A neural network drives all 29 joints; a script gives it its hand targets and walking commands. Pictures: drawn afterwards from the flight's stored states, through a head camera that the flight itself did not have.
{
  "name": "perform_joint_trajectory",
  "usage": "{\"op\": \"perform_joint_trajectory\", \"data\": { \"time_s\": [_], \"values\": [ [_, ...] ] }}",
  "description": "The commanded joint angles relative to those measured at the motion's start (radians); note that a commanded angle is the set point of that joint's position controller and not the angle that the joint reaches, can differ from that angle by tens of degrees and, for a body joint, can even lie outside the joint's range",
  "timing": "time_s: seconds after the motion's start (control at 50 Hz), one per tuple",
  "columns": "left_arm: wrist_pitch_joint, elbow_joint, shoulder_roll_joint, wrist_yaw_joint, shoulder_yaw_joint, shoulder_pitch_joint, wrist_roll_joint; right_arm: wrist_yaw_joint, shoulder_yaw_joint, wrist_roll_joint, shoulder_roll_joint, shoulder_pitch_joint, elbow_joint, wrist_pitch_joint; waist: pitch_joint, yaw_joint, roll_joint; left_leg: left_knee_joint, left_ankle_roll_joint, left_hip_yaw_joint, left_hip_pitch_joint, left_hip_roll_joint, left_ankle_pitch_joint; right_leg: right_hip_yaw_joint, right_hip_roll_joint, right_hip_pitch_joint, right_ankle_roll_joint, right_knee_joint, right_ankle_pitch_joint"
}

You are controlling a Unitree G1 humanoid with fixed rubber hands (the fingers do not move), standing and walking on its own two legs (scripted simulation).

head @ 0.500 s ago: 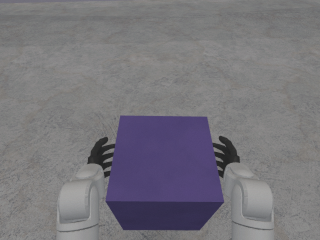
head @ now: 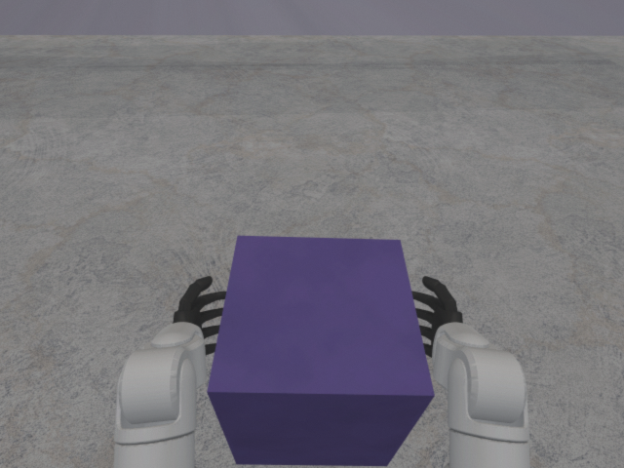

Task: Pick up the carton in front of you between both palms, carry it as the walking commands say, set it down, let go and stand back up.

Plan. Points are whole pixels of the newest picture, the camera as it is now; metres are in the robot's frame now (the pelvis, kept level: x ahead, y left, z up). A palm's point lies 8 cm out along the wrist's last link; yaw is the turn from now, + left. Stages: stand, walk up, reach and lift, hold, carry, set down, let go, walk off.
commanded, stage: carry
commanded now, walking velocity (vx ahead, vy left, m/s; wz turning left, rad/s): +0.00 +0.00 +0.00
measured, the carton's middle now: (315, 356) +0.28 +0.00 +0.02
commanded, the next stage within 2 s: hold in 1.26 s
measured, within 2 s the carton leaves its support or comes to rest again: neither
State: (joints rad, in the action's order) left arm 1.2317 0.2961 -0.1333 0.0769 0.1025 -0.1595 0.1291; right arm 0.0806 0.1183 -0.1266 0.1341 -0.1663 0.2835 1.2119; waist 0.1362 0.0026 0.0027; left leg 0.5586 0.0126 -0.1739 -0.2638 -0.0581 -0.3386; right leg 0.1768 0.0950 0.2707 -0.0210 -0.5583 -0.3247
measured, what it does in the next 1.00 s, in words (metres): shifts its weight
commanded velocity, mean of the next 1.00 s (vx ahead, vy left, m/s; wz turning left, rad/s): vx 0.00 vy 0.00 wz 0.00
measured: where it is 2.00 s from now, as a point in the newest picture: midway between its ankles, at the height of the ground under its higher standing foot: outside the picture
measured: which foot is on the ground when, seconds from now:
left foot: down 0.00-1.00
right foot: down 0.00-1.00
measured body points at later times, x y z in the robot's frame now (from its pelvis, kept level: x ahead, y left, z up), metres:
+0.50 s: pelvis -0.03 +0.00 +0.00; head -0.07 +0.00 +0.45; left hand +0.24 +0.15 +0.06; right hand +0.24 -0.15 +0.06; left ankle -0.03 +0.10 -0.73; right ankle -0.03 -0.12 -0.73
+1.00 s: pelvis -0.05 +0.00 +0.00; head -0.07 +0.00 +0.45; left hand +0.25 +0.15 +0.04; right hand +0.26 -0.15 +0.04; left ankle -0.03 +0.10 -0.73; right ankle -0.03 -0.12 -0.73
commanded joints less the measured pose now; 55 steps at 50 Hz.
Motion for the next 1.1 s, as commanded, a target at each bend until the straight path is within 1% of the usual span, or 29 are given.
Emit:
{"op": "perform_joint_trajectory", "data": {
  "time_s": [0.0,0.12,0.24,0.32,0.4,0.52,0.62,0.72,0.76,0.82,0.88,0.96,1.02,1.08],
  "values": [
    [-0.012,0.068,-0.903,-0.249,-0.702,-0.476,-0.413,-0.258,-0.712,0.421,0.905,-0.453,0.054,0.010,0.226,-0.001,-0.013,-0.048,-0.001,0.101,0.093,-0.118,0.544,-0.080,0.082,-0.102,0.011,0.030,0.414],
    [-0.019,0.033,-0.907,-0.255,-0.706,-0.465,-0.404,-0.263,-0.712,0.408,0.907,-0.440,0.017,0.003,0.190,-0.001,-0.009,-0.074,0.002,0.102,0.073,-0.114,0.440,-0.086,0.082,-0.085,0.013,0.060,0.353],
    [-0.075,-0.032,-0.911,-0.262,-0.706,-0.465,-0.373,-0.273,-0.713,0.378,0.914,-0.444,-0.048,-0.052,0.154,-0.001,-0.004,-0.107,0.005,0.107,0.049,-0.111,0.325,-0.093,0.082,-0.063,0.015,0.095,0.271],
    [-0.136,-0.057,-0.902,-0.263,-0.691,-0.473,-0.345,-0.274,-0.701,0.349,0.905,-0.451,-0.074,-0.113,0.151,-0.001,-0.003,-0.121,0.007,0.110,0.040,-0.109,0.274,-0.095,0.081,-0.059,0.016,0.110,0.233],
    [-0.192,-0.086,-0.884,-0.262,-0.669,-0.453,-0.317,-0.272,-0.682,0.320,0.890,-0.432,-0.105,-0.168,0.160,-0.001,-0.002,-0.127,0.009,0.111,0.038,-0.107,0.248,-0.095,0.081,-0.058,0.017,0.116,0.212],
    [-0.291,-0.157,-0.834,-0.257,-0.608,-0.429,-0.249,-0.266,-0.613,0.246,0.837,-0.400,-0.181,-0.269,0.156,-0.001,-0.002,-0.134,0.010,0.111,0.029,-0.109,0.226,-0.097,0.080,-0.047,0.018,0.124,0.196],
    [-0.393,-0.252,-0.813,-0.254,-0.533,-0.451,-0.185,-0.264,-0.532,0.178,0.817,-0.424,-0.274,-0.372,0.155,-0.002,-0.002,-0.142,0.010,0.111,0.019,-0.108,0.194,-0.100,0.078,-0.039,0.019,0.131,0.172],
    [-0.507,-0.384,-0.823,-0.262,-0.437,-0.508,-0.119,-0.272,-0.438,0.110,0.829,-0.478,-0.408,-0.486,0.164,-0.003,-0.004,-0.150,0.009,0.114,0.015,-0.106,0.166,-0.100,0.075,-0.038,0.022,0.134,0.152],
    [-0.550,-0.426,-0.841,-0.267,-0.416,-0.531,-0.104,-0.278,-0.418,0.095,0.848,-0.502,-0.451,-0.529,0.173,-0.003,-0.005,-0.150,0.008,0.115,0.017,-0.106,0.165,-0.100,0.074,-0.041,0.023,0.133,0.152],
    [-0.591,-0.458,-0.878,-0.274,-0.415,-0.555,-0.098,-0.286,-0.416,0.088,0.886,-0.527,-0.485,-0.570,0.192,-0.003,-0.006,-0.145,0.008,0.116,0.026,-0.105,0.176,-0.100,0.073,-0.048,0.023,0.128,0.161],
    [-0.599,-0.455,-0.903,-0.277,-0.434,-0.553,-0.106,-0.290,-0.435,0.095,0.911,-0.524,-0.484,-0.579,0.208,-0.002,-0.006,-0.137,0.009,0.115,0.034,-0.106,0.200,-0.100,0.073,-0.053,0.022,0.120,0.178],
    [-0.564,-0.403,-0.913,-0.276,-0.482,-0.519,-0.136,-0.288,-0.481,0.124,0.921,-0.490,-0.433,-0.544,0.217,-0.001,-0.008,-0.123,0.008,0.114,0.041,-0.108,0.237,-0.099,0.074,-0.058,0.018,0.111,0.205],
    [-0.537,-0.391,-0.893,-0.274,-0.482,-0.495,-0.137,-0.285,-0.481,0.126,0.901,-0.464,-0.419,-0.517,0.211,-0.001,-0.007,-0.116,0.009,0.112,0.039,-0.108,0.255,-0.098,0.076,-0.055,0.018,0.108,0.220],
    [-0.532,-0.387,-0.883,-0.274,-0.476,-0.498,-0.135,-0.284,-0.476,0.124,0.891,-0.467,-0.414,-0.512,0.199,-0.002,-0.005,-0.118,0.008,0.112,0.033,-0.108,0.248,-0.099,0.077,-0.048,0.018,0.112,0.218]
  ]
}}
